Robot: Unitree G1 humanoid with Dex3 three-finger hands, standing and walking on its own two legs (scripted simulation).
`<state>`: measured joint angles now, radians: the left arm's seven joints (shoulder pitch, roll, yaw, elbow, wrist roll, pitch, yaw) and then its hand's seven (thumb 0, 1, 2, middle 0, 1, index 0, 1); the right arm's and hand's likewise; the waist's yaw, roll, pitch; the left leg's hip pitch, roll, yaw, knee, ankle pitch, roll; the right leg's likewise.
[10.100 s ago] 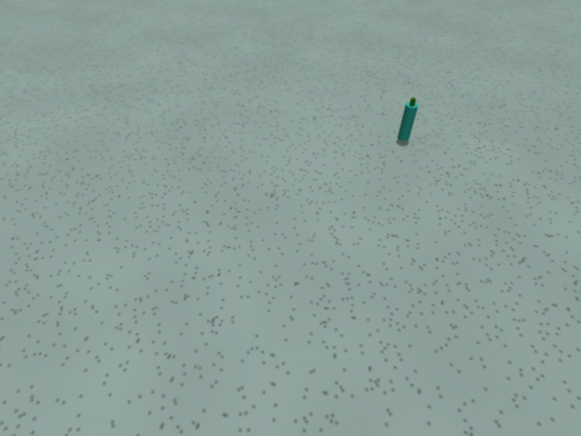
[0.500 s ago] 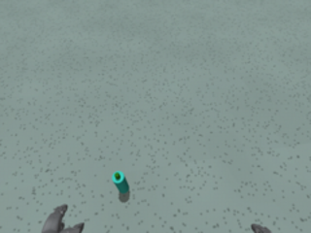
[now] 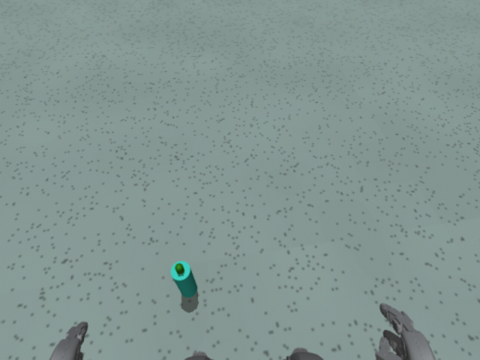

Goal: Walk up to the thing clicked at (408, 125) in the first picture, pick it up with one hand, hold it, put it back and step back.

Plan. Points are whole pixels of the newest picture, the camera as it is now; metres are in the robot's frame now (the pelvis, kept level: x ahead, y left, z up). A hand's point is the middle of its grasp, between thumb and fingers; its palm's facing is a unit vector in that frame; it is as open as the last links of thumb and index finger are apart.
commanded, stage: go down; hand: left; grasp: from the side
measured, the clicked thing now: (184, 278) +0.44 +0.21 -0.59
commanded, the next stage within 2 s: none
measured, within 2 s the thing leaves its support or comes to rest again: neither
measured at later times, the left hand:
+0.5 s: hand (94, 352) +0.18 +0.29 -0.16, palm faces +0.15 -0.94 -0.30, open 17.5 cm
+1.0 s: hand (93, 300) +0.29 +0.36 -0.24, palm faces +0.17 -0.97 -0.17, open 17.4 cm
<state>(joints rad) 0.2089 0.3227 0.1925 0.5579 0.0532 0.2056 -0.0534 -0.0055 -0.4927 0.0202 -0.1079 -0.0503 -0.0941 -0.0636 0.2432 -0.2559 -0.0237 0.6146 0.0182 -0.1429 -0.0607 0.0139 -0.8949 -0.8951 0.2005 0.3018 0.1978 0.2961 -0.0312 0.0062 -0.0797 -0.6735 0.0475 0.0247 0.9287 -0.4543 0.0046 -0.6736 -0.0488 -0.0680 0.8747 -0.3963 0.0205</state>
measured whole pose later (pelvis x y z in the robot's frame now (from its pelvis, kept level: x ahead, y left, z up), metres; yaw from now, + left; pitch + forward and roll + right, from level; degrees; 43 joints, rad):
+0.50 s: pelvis -0.02 +0.00 -0.06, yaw +0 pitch +19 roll -2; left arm 0.15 0.40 0.32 0.50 -0.03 0.16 -0.13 -0.01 -0.55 0.03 -0.10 -0.03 -0.08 -0.05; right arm 0.23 -0.25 0.01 0.57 0.00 -0.25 -0.10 0.01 -0.90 -0.90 0.20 0.30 0.20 0.30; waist -0.04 0.00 -0.13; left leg -1.02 0.05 -0.01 1.24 -0.56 0.00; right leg -1.01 -0.06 -0.08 1.18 -0.50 0.01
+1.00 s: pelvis -0.07 -0.01 -0.20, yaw -1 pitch +32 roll -4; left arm -0.41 0.69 0.67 1.00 -0.10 -0.32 -0.51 -0.01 -0.52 0.02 -0.08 -0.03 -0.07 -0.04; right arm 0.17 -0.32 0.05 0.65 -0.03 -0.19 -0.06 0.01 -0.90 -0.90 0.20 0.30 0.20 0.30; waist -0.07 -0.02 -0.15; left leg -1.71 0.05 -0.04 1.81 -0.66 0.00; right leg -1.70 -0.07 -0.07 1.74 -0.60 0.00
